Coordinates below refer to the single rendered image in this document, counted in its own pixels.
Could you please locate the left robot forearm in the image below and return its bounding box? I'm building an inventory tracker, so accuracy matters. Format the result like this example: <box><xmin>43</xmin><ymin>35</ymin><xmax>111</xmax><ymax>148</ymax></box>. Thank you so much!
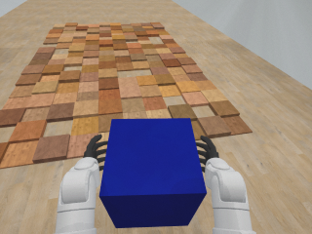
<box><xmin>55</xmin><ymin>157</ymin><xmax>100</xmax><ymax>234</ymax></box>

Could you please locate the right robot hand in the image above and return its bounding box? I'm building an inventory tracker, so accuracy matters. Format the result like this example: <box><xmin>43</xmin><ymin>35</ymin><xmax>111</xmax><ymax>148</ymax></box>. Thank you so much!
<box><xmin>196</xmin><ymin>136</ymin><xmax>219</xmax><ymax>172</ymax></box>

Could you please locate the carton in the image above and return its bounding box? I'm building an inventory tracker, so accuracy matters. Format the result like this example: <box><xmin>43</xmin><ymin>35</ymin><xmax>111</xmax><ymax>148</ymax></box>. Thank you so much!
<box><xmin>98</xmin><ymin>118</ymin><xmax>207</xmax><ymax>228</ymax></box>

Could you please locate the right robot forearm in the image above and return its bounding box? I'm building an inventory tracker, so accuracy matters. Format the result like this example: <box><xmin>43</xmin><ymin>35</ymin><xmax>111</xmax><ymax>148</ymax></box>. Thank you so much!
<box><xmin>205</xmin><ymin>157</ymin><xmax>256</xmax><ymax>234</ymax></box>

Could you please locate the left robot hand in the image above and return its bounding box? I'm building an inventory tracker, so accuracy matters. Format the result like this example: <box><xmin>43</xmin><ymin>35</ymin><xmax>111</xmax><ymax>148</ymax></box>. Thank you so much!
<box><xmin>83</xmin><ymin>134</ymin><xmax>108</xmax><ymax>171</ymax></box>

